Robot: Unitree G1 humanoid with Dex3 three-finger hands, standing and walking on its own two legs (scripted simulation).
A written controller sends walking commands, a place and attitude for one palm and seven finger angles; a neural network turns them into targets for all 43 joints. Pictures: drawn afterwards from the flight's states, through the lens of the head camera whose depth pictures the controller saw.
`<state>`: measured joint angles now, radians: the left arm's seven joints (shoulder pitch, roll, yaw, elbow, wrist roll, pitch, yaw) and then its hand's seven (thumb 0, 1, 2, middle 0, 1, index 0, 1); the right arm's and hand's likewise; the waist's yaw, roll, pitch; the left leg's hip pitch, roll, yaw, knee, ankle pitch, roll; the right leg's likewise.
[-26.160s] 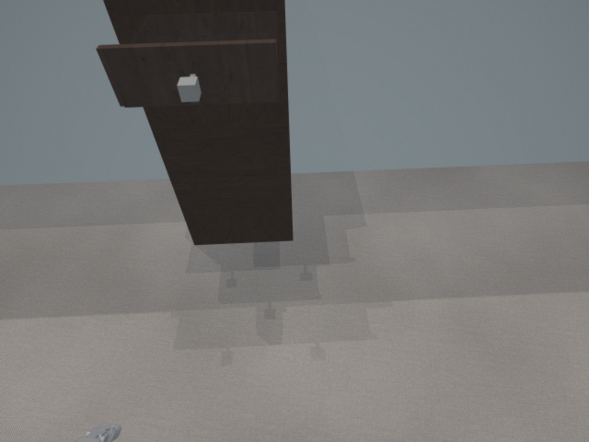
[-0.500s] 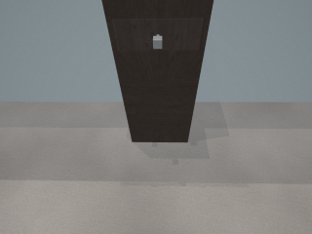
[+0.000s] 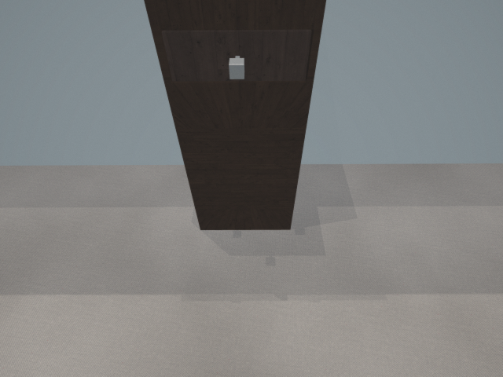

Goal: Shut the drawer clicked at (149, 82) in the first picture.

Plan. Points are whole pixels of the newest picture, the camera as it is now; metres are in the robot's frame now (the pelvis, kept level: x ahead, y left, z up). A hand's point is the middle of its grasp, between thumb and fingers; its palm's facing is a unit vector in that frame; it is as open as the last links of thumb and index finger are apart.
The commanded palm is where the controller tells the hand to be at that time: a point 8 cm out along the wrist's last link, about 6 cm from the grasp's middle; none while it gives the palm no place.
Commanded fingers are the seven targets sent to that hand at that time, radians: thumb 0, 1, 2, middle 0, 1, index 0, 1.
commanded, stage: look to check the result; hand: left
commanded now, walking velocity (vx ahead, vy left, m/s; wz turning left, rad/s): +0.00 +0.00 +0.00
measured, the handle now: (237, 65) +0.84 +0.07 +0.08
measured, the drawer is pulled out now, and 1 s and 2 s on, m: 0.00 0.00 0.00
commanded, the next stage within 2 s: stand and wait in 0.36 s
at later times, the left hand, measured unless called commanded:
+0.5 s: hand out of the picture -0.01 +0.14 -0.17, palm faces +0.06 -0.98 -0.18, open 7.3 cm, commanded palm none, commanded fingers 0.00 0.90 0.90 -0.20 -0.30 -0.20 -0.30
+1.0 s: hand out of the picture +0.00 +0.14 -0.17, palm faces +0.05 -0.98 -0.20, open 7.3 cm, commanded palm none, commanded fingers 0.00 0.90 0.90 -0.20 -0.30 -0.20 -0.30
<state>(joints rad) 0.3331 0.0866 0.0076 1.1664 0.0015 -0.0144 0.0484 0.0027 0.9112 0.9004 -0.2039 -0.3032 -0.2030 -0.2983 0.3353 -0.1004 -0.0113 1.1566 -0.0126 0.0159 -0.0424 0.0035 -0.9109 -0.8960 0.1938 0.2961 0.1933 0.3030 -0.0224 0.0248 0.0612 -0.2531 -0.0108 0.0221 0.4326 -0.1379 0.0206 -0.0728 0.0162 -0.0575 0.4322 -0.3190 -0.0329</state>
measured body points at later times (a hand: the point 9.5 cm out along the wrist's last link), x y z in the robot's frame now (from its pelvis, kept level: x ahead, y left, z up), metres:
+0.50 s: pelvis +0.02 -0.01 +0.00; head +0.03 -0.02 +0.45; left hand -0.01 +0.19 -0.16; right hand +0.00 -0.22 -0.17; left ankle +0.06 +0.11 -0.74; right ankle -0.05 -0.09 -0.74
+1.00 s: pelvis +0.02 -0.02 +0.00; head +0.04 -0.04 +0.45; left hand +0.00 +0.19 -0.15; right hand +0.01 -0.23 -0.17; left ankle +0.06 +0.11 -0.74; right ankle -0.05 -0.09 -0.74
